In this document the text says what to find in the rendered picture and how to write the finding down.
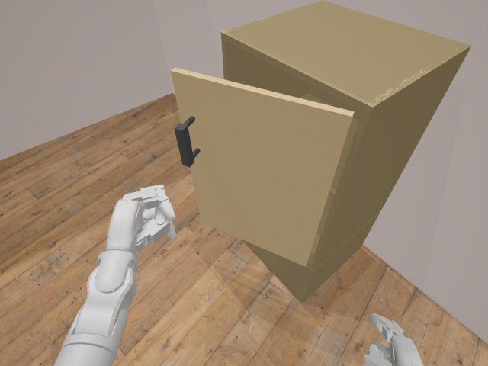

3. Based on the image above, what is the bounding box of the robot left forearm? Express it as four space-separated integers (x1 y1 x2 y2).
54 249 138 366

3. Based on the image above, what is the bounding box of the robot left hand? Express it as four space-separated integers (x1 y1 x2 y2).
106 185 177 257

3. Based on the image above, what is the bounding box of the handle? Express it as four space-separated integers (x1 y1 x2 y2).
174 116 200 167

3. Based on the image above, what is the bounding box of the robot right hand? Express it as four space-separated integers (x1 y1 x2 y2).
364 313 424 366

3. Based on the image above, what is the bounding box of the cupboard door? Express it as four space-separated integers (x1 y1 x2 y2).
171 68 354 267

